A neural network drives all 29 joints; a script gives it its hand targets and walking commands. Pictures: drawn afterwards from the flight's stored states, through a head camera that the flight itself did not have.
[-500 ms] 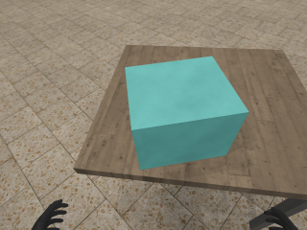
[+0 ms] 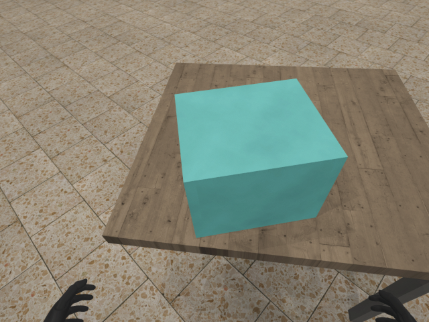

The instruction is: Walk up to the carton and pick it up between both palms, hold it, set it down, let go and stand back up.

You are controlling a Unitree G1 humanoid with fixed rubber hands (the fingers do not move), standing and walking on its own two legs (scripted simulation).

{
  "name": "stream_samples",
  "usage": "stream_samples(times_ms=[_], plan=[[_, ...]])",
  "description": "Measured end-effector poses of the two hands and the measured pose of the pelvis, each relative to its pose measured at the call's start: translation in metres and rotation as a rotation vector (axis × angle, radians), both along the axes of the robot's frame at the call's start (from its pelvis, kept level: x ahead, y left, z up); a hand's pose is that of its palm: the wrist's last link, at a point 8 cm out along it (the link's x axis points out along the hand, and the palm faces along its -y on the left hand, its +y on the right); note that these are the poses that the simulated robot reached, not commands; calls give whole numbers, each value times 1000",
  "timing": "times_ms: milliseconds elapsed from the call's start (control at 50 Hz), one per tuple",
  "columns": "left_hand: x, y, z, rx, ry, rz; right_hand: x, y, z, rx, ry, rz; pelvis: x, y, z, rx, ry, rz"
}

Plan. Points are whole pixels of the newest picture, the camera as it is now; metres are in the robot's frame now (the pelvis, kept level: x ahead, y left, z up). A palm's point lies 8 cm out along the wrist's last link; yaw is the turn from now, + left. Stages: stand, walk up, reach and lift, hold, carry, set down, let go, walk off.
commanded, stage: walk up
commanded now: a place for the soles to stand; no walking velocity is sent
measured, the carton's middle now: (246, 157) +0.44 -0.04 +0.03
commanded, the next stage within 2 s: none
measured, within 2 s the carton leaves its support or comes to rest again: neither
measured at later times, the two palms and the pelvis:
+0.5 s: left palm out of the picture +0.13 +0.31 -0.05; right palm out of the picture +0.12 -0.31 -0.08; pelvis +0.00 +0.00 +0.00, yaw +0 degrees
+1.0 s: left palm out of the picture +0.13 +0.31 -0.05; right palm out of the picture +0.12 -0.31 -0.08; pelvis +0.00 +0.00 +0.00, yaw +0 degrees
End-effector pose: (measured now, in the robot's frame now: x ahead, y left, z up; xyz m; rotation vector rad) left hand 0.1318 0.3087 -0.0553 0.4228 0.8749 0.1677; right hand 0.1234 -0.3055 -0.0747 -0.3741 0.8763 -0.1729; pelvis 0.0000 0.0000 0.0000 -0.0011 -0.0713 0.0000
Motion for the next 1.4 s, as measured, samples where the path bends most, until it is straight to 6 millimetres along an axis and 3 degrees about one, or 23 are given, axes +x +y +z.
stream_samples(times_ms=[1400], plan=[[1, 0, 1, 6, -4, 0, 0, 0, -1, 4, 5, 0, 0, 0, 0, 0, 0, -1]])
